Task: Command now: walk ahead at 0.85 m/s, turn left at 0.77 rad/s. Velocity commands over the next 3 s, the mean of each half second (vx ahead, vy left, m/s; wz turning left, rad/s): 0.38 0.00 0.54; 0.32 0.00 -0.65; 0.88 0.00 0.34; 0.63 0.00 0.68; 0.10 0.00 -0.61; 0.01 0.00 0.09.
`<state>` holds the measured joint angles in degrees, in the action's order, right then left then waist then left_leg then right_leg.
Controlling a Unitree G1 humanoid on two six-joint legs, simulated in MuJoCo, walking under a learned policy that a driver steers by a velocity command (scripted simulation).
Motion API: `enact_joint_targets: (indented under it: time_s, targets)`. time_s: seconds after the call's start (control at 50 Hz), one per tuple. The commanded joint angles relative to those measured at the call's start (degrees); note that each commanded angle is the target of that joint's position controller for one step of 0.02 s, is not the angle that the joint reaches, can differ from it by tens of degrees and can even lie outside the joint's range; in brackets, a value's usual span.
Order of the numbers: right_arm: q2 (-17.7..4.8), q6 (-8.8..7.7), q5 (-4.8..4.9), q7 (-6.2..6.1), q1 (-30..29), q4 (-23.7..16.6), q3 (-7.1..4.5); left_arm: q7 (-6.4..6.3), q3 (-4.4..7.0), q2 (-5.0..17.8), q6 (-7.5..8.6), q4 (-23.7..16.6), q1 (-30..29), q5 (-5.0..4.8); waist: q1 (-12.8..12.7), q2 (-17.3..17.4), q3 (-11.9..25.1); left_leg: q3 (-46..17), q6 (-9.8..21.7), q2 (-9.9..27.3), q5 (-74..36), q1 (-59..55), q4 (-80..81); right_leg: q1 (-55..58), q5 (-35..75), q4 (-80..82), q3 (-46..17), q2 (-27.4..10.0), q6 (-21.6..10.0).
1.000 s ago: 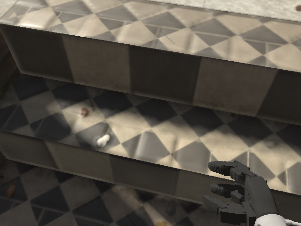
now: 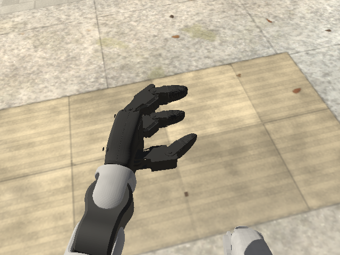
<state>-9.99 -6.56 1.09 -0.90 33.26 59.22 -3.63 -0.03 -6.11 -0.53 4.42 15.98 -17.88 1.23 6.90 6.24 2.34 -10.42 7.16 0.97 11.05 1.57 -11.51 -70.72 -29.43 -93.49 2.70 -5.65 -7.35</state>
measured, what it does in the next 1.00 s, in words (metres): climbs: right foot 0.20 m higher, then left foot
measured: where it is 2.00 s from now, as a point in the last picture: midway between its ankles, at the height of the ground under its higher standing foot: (169, 91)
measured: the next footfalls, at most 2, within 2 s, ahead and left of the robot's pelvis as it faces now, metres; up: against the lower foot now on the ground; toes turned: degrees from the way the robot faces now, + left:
right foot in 0.02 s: +0.19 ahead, -0.16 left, +0.20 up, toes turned -3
left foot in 0.42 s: +0.42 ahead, +0.10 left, +0.20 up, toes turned +17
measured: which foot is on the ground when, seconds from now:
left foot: down 0.00-0.04, up 0.06-0.40, down 0.42-0.96, up 0.98-1.00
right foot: up 0.00-0.00, down 0.02-0.40, up 0.42-0.96, down 0.98-1.00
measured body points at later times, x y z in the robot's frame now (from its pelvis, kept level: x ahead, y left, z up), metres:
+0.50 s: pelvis +0.30 +0.01 +0.17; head +0.32 +0.03 +0.62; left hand +0.29 +0.29 +0.04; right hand +0.51 -0.19 +0.07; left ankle +0.38 +0.09 -0.55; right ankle +0.21 -0.18 -0.46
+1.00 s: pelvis +0.39 -0.04 +0.16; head +0.38 -0.08 +0.61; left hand +0.55 +0.24 +0.10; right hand +0.51 -0.34 +0.06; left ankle +0.38 +0.09 -0.53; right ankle +0.35 -0.12 -0.56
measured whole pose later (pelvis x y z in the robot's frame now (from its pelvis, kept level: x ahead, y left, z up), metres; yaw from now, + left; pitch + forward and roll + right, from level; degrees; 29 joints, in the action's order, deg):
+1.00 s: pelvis +0.39 -0.04 +0.16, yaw -7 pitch +2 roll +2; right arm -18.8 -0.4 -2.7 -1.1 13.3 38.7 -4.7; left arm 2.9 5.0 17.8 -0.9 38.4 15.8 0.3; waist -1.9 3.2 4.6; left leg 12.8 0.2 7.7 29.1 21.6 -50.1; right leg -17.3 -26.2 -39.2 5.6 -1.5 -6.0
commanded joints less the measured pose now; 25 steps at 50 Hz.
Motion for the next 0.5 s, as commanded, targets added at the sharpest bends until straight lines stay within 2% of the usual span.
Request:
enact_joint_targets:
  time_s: [0.02,0.04,0.06,0.08,0.1,0.12,0.14,0.16,0.18,0.2,0.22,0.24,0.26,0.28,0.3,0.32,0.34,0.36,0.38,0.4,0.42,0.44,0.46,0.48,0.5]
  targets:
    - [-23.1,-2.63,-0.52,1.47,-14.0,-13.3,-6.42,-0.12,8.59,14.5,-2.00,7.3,36.2,-0.84,-24.1,-2.5,26.0,-4.3,5.0,5.8,-87.0,18.6,-24.1,69.0,-9.1,23.4,-1.6,5.9,-0.4]
    - [-19.6,-3.91,-1.25,2.71,-16.4,-14.9,-6.26,0.16,11.11,22.2,-1.59,10.3,42.8,0.43,-25.8,-11.6,29.9,-2.9,3.3,2.1,-72.3,19.7,-47.6,71.7,-20.9,32.1,-16.3,-1.5,-1.6]
    - [-9.2,-3.60,-1.50,4.48,-20.3,-20.0,-5.11,-0.29,11.48,25.6,-1.93,12.7,39.0,0.05,-21.5,-29.4,24.0,-0.8,-0.7,-9.2,-8.6,40.1,-71.8,70.0,-19.7,57.3,-48.4,-15.3,-6.7]
    - [-5.0,-3.31,-3.50,3.78,-19.4,-22.5,-4.75,-0.52,11.09,22.2,-1.77,11.4,29.8,-0.61,-15.4,-22.0,19.4,-2.7,-2.0,-7.6,-1.5,49.6,-96.9,65.6,-11.5,68.8,-61.7,-20.8,-8.4]
    - [-1.8,-2.39,-3.73,2.92,-21.4,-23.6,-3.59,-0.72,9.72,18.3,-0.20,15.2,24.6,-1.08,-11.1,-18.0,8.9,2.4,-1.5,-5.0,-2.4,56.9,-104.7,60.0,-2.3,64.8,-51.9,-20.8,-10.0]
    - [1.3,-0.79,-4.15,2.05,-20.5,-23.7,-2.10,-0.44,8.66,13.1,1.26,19.5,24.1,-1.39,-7.9,-11.8,-0.5,3.2,-0.4,-2.1,-1.0,58.5,-104.5,51.6,1.0,61.3,-39.1,-18.8,-7.5]
    - [1.8,1.21,-4.27,1.44,-17.5,-23.7,-1.24,-0.49,8.12,9.9,1.79,22.1,23.6,-0.50,-4.1,-8.0,-3.0,2.3,-0.4,-1.0,-0.7,57.3,-103.0,46.8,7.3,61.3,-29.1,-17.1,-3.8]
    - [1.8,3.07,-3.85,1.17,-14.2,-24.1,-0.72,-0.42,7.91,8.0,1.88,25.0,23.9,0.43,-0.9,-6.8,-4.7,2.4,-1.0,0.0,0.9,56.6,-98.9,45.3,8.4,61.9,-20.5,-15.0,-0.4]
    - [1.1,4.74,-3.10,0.82,-14.1,-24.1,-0.67,-0.39,7.64,6.5,2.16,27.4,24.7,0.78,0.0,-6.1,-6.9,2.7,-1.6,-0.4,2.5,56.8,-97.9,44.8,11.9,63.3,-14.2,-14.0,1.5]
    - [-1.0,5.80,-1.69,0.47,-13.7,-24.6,-0.75,-0.66,7.72,8.6,2.31,26.6,23.1,0.92,1.3,-8.0,-9.2,3.8,-3.4,0.0,4.6,54.0,-87.3,42.8,20.0,66.9,-9.4,-15.1,1.7]
    - [-1.9,6.49,-1.45,0.00,-16.5,-26.4,-0.59,-0.85,8.27,10.7,2.86,27.0,21.0,0.43,1.8,-8.9,-11.7,3.5,-3.8,0.9,3.9,50.4,-77.5,39.4,24.3,70.9,-4.1,-14.3,3.1]
    - [-3.8,6.67,-1.74,0.34,-18.9,-27.0,-1.35,-1.33,8.60,12.9,3.19,27.3,21.3,0.66,0.3,-10.2,-10.0,6.4,-3.8,0.6,2.2,46.5,-68.1,43.6,30.7,74.8,1.1,-13.8,3.6]
    - [-5.1,6.84,-2.47,0.88,-20.7,-27.3,-1.71,-1.69,9.50,15.7,3.88,28.4,23.5,0.30,-1.1,-10.3,-9.2,9.6,-3.6,0.6,-1.5,42.2,-60.9,45.6,37.2,75.9,5.0,-11.4,3.5]
    - [-5.0,6.64,-2.04,2.04,-20.0,-27.0,-1.36,-1.75,10.15,18.4,4.28,28.4,22.2,-0.23,0.1,-9.2,-7.0,11.9,-2.8,1.1,-5.4,32.3,-48.7,44.8,37.5,76.4,10.0,-8.1,3.7]
    - [-4.6,6.30,-1.36,3.14,-19.4,-26.0,-1.10,-1.89,10.74,20.5,4.53,28.6,23.8,-0.59,-0.8,-8.4,-4.1,15.7,-2.4,-0.6,-6.8,24.0,-39.8,47.8,39.0,76.0,12.0,-5.7,3.3]
    - [-5.1,6.08,-0.89,3.52,-16.6,-24.5,-1.38,-2.04,11.28,22.9,4.74,28.7,25.7,-0.75,-0.6,-8.4,0.1,18.8,-2.1,-3.4,-8.2,16.5,-36.0,53.1,48.1,73.4,11.5,-4.4,2.7]
    - [-5.3,5.90,-0.41,3.48,-11.9,-22.7,-1.80,-1.89,11.69,24.4,4.39,28.3,26.5,-0.87,0.8,-10.7,2.8,19.6,-1.8,-4.9,-8.8,12.3,-33.7,57.9,57.8,69.7,10.9,-5.3,2.9]
    - [-6.2,5.50,-1.27,3.16,-8.1,-21.6,-2.06,-1.57,11.69,24.7,3.86,27.7,27.4,-1.69,2.0,-11.5,4.8,18.4,-1.0,-5.5,-10.5,7.1,-28.6,59.6,61.2,64.8,10.0,-5.9,3.7]
    - [-6.2,5.11,-2.55,3.03,-2.7,-20.0,-2.26,-1.29,11.69,24.6,2.91,27.2,27.8,-2.49,4.6,-11.5,5.6,16.3,0.1,-5.3,-16.3,0.3,-18.1,59.3,58.7,57.5,10.0,-5.1,4.8]
    - [-7.5,4.76,-3.92,2.70,-2.2,-19.3,-2.51,-1.21,11.39,23.2,2.07,27.1,29.5,-3.03,4.9,-8.6,3.8,14.4,0.5,-4.3,-21.0,-4.0,-9.9,56.5,46.8,48.3,9.8,-2.0,5.7]
    - [-9.3,3.80,-5.37,2.40,-7.7,-20.3,-2.30,-1.01,10.39,17.8,0.74,26.5,32.5,-2.85,0.2,-1.2,1.5,5.8,1.6,5.0,-40.2,-9.4,-14.5,44.8,1.2,33.8,5.8,3.5,6.0]
    - [-11.6,2.35,-6.45,1.45,-10.4,-24.5,-1.09,-0.98,8.48,11.1,-0.75,25.8,41.2,-2.83,-6.3,2.5,6.6,-3.8,3.8,18.5,-87.6,-10.6,-26.0,42.3,-13.0,19.3,-2.5,5.6,6.3]
    - [-10.8,1.87,-4.69,0.79,-10.6,-25.9,-0.64,-1.77,8.95,14.2,-1.68,27.2,46.0,-3.50,-5.5,0.0,15.4,-7.5,6.8,23.8,-87.9,-8.2,-21.2,44.8,-3.0,17.1,-12.5,9.3,7.7]
    - [-9.9,2.26,-2.81,0.34,-15.7,-26.9,-0.24,-2.38,9.27,16.8,-2.45,27.5,45.4,-1.91,-7.7,-0.6,14.0,-5.8,7.1,22.0,-61.5,-0.6,-15.4,45.7,1.5,17.2,-10.2,6.9,9.0]
    - [-7.7,2.05,-2.01,0.14,-19.9,-28.0,0.54,-2.18,9.98,19.7,-2.76,26.6,42.5,-0.49,-8.5,-1.1,8.8,-3.9,5.8,19.2,-43.3,5.1,-11.3,44.5,3.3,19.4,-7.5,5.1,9.5]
